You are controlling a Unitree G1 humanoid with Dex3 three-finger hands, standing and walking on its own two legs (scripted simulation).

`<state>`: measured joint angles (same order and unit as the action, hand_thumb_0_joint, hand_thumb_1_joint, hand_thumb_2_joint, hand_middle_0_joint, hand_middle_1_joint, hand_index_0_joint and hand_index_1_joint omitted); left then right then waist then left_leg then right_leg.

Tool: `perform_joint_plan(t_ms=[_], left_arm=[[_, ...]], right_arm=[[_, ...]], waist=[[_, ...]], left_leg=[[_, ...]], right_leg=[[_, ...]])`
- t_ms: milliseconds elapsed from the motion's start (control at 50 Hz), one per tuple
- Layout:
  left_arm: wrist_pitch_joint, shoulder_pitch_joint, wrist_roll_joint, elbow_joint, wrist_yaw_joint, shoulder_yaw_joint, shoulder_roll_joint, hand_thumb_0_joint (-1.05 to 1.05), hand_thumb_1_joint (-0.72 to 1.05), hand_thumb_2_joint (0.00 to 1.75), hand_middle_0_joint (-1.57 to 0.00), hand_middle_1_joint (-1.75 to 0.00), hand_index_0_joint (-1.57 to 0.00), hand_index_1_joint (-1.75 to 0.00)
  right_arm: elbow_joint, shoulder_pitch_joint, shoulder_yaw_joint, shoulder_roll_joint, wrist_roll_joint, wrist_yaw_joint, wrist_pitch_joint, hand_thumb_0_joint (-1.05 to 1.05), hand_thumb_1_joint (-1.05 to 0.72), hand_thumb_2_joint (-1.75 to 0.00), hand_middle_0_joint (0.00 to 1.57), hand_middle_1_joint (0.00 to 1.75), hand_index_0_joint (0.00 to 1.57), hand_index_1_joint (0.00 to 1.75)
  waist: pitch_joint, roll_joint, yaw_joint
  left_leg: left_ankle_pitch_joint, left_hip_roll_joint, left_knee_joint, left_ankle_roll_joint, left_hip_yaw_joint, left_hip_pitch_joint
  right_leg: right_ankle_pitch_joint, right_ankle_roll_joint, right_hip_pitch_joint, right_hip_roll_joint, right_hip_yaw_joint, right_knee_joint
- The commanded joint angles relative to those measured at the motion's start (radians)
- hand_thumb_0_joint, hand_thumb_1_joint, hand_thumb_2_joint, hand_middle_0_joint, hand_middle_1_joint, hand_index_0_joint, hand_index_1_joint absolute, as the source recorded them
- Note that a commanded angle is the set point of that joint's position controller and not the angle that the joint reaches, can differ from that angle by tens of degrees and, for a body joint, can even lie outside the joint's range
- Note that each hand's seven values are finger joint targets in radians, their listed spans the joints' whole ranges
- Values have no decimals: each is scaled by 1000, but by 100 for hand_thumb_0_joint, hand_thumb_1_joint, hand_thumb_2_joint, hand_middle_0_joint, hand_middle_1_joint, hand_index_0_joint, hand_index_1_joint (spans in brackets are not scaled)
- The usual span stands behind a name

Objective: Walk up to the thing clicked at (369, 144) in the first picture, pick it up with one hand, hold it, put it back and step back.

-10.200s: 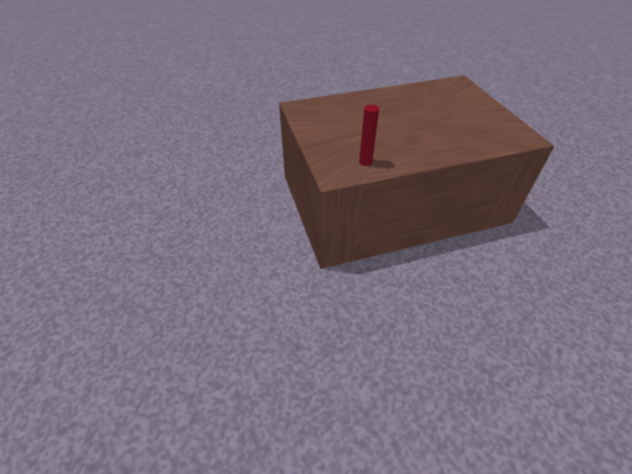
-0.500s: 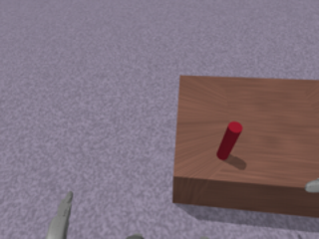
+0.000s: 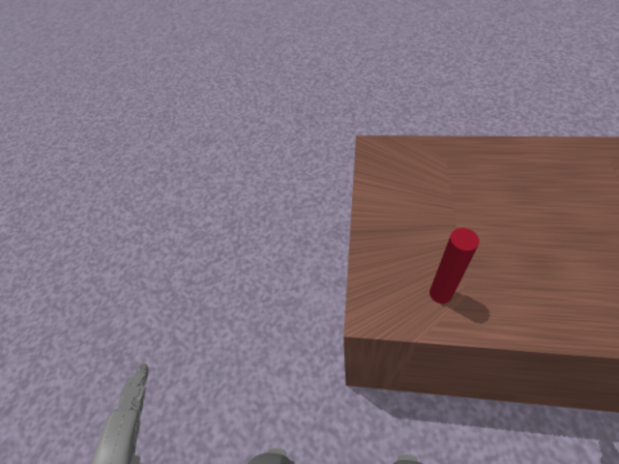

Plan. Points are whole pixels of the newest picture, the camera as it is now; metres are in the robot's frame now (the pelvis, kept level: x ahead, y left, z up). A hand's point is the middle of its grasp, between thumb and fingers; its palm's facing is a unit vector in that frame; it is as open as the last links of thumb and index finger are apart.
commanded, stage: go down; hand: right
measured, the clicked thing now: (451, 269) +0.50 -0.20 -0.20
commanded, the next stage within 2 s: approach in 0.24 s
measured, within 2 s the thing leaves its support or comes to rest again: neither
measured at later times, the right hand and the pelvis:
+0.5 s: hand out of the picture +0.39 -0.38 +0.04, palm faces +0.23 +0.97 -0.02, open 17.7 cm; pelvis +0.00 +0.00 -0.01, yaw +0 degrees
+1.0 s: hand (514, 290) +0.45 -0.30 -0.17, palm faces +0.15 +0.99 +0.04, open 17.7 cm; pelvis -0.04 -0.01 -0.13, yaw +4 degrees
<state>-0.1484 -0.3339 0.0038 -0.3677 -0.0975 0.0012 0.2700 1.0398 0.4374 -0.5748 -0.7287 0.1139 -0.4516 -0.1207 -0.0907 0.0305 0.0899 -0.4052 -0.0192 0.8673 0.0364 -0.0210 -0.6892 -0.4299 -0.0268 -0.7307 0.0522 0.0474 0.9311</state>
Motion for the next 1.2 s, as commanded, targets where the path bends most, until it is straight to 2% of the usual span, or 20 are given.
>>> perform_joint_plan(t_ms=[0,60,100,200,300,420,500,600,640,680,800,840,880,900,940,980,1060,1120,1140,1180], left_arm=[[-43,-42,3,114,-13,-57,155,0,-51,4,-5,-6,-6,-5],[-50,23,1,194,-13,-87,185,0,-52,4,-5,-6,-6,-5],[-48,27,2,180,-10,-72,171,0,-52,4,-5,-6,-6,-5],[-48,8,4,142,-7,-80,177,0,-52,4,-5,-6,-6,-5],[-54,21,3,209,-12,-89,202,0,-53,5,-5,-6,-5,-5],[-46,-14,9,125,2,-49,155,0,-55,5,-5,-4,-4,-5],[-73,31,21,227,24,-44,147,0,-56,5,-5,-4,-4,-5],[-99,3,28,355,38,-105,200,0,-56,5,-5,-5,-4,-5],[-102,-46,36,391,38,-154,240,0,-57,6,-5,-4,-4,-5],[-102,-87,43,400,55,-128,204,0,-57,6,-4,-4,-3,-5],[-104,-82,71,567,81,-174,226,0,-55,6,-4,-4,-3,-5],[-97,-104,77,520,92,-155,192,0,-55,5,-4,-4,-3,-5],[-105,-40,82,559,96,-175,206,0,-55,5,-4,-4,-4,-5],[-110,-20,84,605,94,-199,234,0,-55,5,-4,-4,-4,-5],[-107,-47,89,655,90,-255,289,0,-54,5,-4,-4,-4,-5],[-108,-47,89,743,100,-254,286,0,-54,5,-4,-4,-4,-5],[-86,-149,83,760,116,-252,272,0,-57,5,-5,-4,-5,-5],[-94,-125,80,873,130,-266,275,0,-56,5,-5,-5,-5,-5],[-83,-182,81,812,131,-279,268,0,-56,5,-5,-5,-5,-5],[-90,-133,79,932,133,-335,313,0,-55,5,-5,-5,-5,-5]], right_arm=[[-106,265,-56,-384,19,-19,-71,0,58,-3,4,5,5,5],[-151,339,-85,-442,15,-18,-98,0,59,-4,4,5,5,5],[-143,350,-91,-462,10,-14,-108,0,60,-3,4,5,5,5],[-101,373,-77,-457,18,-31,-120,0,61,-4,4,6,4,6],[-137,425,-84,-478,22,-45,-132,0,59,-5,4,6,4,6],[50,376,-74,-412,38,-59,-158,0,59,-5,4,6,5,6],[31,424,-78,-369,55,-66,-261,0,61,-5,3,6,5,6],[74,424,-98,-319,102,-90,-380,0,61,-4,4,6,5,6],[55,439,-131,-358,99,-83,-416,0,61,-4,4,6,6,6],[44,448,-145,-346,98,-73,-447,0,61,-3,4,5,6,5],[-61,525,-209,-447,21,-7,-525,0,61,-2,6,5,7,5],[-8,509,-191,-403,11,2,-537,0,61,-2,6,5,6,5],[8,542,-159,-349,5,11,-552,0,61,-2,6,5,6,5],[-20,534,-207,-414,-4,26,-562,0,61,-2,6,5,6,5],[-38,539,-234,-467,-24,46,-571,0,61,-3,5,5,6,5],[62,478,-192,-360,-32,57,-565,0,61,-4,5,5,5,5],[101,465,-255,-432,-46,81,-574,0,59,-2,6,5,6,5],[-11,531,-241,-406,-58,105,-584,0,59,-3,6,5,6,5],[21,496,-278,-440,-65,125,-581,0,55,-3,6,4,6,4],[-85,548,-230,-388,-78,149,-583,0,55,-3,6,4,6,4]], waist=[[-304,-178,-20],[-359,-179,-10],[-310,-184,-17],[-302,-228,-3],[-449,-240,18],[-295,-176,27],[-355,-152,60],[-414,-142,125],[-447,-179,131],[-449,-230,126],[-583,-370,135],[-525,-397,144],[-514,-404,166],[-561,-413,162],[-630,-441,187],[-607,-380,224],[-571,-384,243],[-618,-422,248],[-584,-439,255],[-669,-497,271]], left_leg=[[258,33,-81,-44,-19,93],[246,30,-81,-45,-13,104],[203,27,-88,-44,-4,96],[162,36,-77,-49,-19,24],[244,39,-58,-46,-21,50],[255,38,-26,-45,-24,-32],[245,35,34,-42,-9,-78],[202,46,134,-40,-17,-187],[168,50,177,-44,-24,-257],[156,52,222,-46,-24,-310],[138,54,341,-61,-29,-388],[123,56,378,-63,-33,-458],[53,58,418,-67,-36,-534],[57,56,434,-69,-34,-531],[62,58,462,-70,-37,-537],[66,66,487,-69,-57,-557],[69,68,549,-74,-61,-611],[29,69,591,-74,-53,-647],[16,66,597,-75,-57,-668],[13,67,611,-77,-60,-687]], right_leg=[[331,35,203,-31,-11,-113],[292,40,210,-30,-10,-109],[217,46,159,-37,-19,-109],[198,35,182,-26,-5,-120],[331,30,269,-22,0,-86],[357,37,137,-22,2,-44],[311,43,69,-23,1,29],[276,42,-1,-23,18,132],[292,36,11,-16,27,167],[329,28,-19,-12,27,212],[328,8,-50,2,36,305],[324,3,-111,9,37,349],[205,5,-199,13,46,384],[183,6,-205,13,44,401],[173,3,-196,17,43,434],[191,6,-244,19,63,457],[156,13,-366,11,61,530],[80,15,-403,9,55,570],[67,12,-401,8,51,572],[82,10,-325,13,57,571]])
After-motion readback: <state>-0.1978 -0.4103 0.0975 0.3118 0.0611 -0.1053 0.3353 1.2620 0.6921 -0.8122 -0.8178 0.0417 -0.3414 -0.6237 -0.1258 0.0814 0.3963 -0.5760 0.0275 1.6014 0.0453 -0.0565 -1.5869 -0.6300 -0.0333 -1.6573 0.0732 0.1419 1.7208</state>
